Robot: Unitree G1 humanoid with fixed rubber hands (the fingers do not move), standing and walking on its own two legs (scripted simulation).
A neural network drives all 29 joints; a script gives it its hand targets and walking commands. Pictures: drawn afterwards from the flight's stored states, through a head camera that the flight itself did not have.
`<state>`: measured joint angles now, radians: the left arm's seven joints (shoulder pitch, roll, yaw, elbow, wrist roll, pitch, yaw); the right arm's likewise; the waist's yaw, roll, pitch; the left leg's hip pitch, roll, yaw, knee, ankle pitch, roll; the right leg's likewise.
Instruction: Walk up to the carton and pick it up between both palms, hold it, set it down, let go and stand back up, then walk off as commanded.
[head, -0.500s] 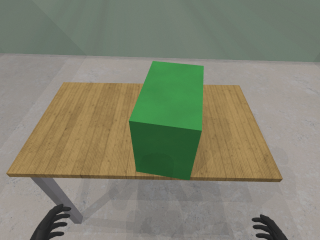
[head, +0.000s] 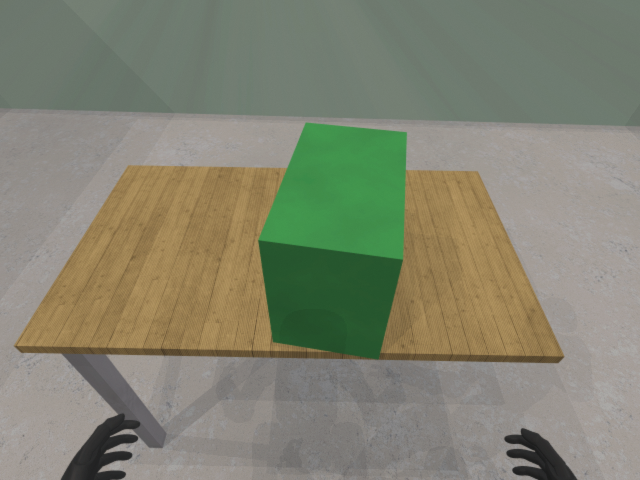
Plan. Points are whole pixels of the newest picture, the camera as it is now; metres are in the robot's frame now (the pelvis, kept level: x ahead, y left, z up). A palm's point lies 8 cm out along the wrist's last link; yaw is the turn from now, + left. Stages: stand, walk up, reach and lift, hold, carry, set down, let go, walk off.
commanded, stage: walk off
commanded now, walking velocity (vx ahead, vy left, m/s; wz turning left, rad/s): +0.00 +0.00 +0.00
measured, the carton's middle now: (340, 236) +0.53 -0.04 -0.01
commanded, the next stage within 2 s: none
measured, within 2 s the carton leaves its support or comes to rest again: neither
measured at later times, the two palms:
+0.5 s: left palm out of the picture +0.07 +0.33 -0.11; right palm out of the picture +0.02 -0.28 -0.06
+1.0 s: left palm out of the picture -0.10 +0.27 -0.09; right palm out of the picture -0.12 -0.37 -0.12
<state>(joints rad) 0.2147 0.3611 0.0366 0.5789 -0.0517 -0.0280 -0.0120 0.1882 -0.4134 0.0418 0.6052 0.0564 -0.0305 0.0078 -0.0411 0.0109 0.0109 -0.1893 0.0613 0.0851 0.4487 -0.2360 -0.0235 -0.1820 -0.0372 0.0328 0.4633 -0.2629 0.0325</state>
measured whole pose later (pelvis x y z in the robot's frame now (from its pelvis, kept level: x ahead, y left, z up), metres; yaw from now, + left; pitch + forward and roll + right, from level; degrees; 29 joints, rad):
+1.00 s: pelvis -0.23 -0.05 -0.04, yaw -3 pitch -6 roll +1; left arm 0.30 0.45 0.09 0.59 -0.05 0.06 -0.01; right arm 0.20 -0.47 0.01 0.61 0.06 0.04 -0.02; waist -0.04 0.02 0.18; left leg -0.48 0.11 0.08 0.76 -0.34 0.05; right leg -0.33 0.03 0.10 0.81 -0.45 -0.05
